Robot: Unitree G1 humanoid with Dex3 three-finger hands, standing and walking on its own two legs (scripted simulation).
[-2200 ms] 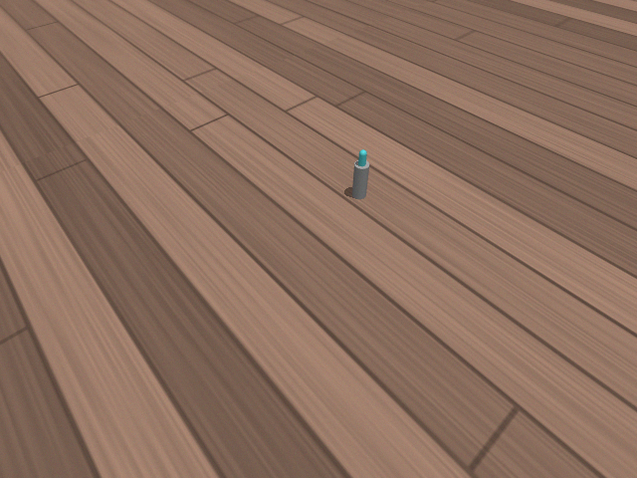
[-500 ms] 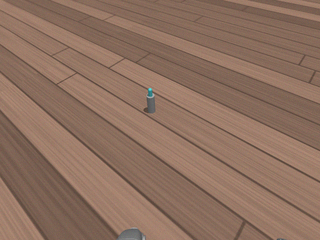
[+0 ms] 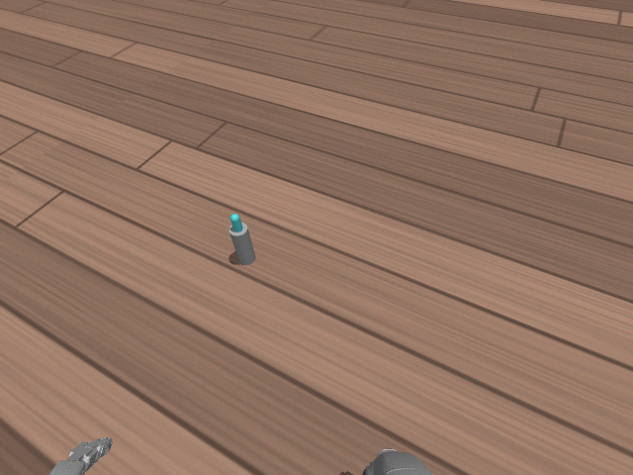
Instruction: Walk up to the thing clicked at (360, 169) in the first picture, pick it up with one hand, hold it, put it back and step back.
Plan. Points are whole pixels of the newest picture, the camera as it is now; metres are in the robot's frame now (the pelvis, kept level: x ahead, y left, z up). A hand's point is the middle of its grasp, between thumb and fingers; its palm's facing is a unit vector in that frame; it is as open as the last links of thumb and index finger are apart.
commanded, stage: walk up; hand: left
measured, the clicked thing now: (241, 238) +0.99 +0.27 -0.62
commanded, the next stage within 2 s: none
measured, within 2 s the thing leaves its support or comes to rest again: neither
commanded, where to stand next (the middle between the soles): +0.60 +0.05 m, yaw +0 degrees
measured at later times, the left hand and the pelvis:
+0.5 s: hand (106, 428) +0.23 +0.33 -0.14, palm faces -0.05 -0.93 -0.37, open 7.4 cm; pelvis +0.21 +0.05 +0.01, yaw +0 degrees
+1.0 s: hand (155, 274) +0.47 +0.29 -0.10, palm faces -0.03 -0.91 -0.41, open 7.4 cm; pelvis +0.38 +0.02 +0.02, yaw +0 degrees
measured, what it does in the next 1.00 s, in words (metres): walks ahead: left foot, then right foot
